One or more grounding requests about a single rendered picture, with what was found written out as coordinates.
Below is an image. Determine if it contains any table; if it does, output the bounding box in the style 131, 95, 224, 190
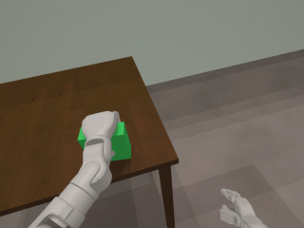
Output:
0, 56, 179, 228

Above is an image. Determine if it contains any sponge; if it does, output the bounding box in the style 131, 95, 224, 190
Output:
77, 122, 131, 162

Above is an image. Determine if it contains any right robot hand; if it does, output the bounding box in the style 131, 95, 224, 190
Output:
219, 188, 256, 228

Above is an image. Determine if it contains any left robot hand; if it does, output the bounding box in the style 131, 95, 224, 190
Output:
82, 111, 121, 159

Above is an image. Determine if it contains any left robot forearm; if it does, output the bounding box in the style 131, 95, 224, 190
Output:
29, 135, 112, 228

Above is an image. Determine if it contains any right robot forearm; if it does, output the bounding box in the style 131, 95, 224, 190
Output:
240, 215, 268, 228

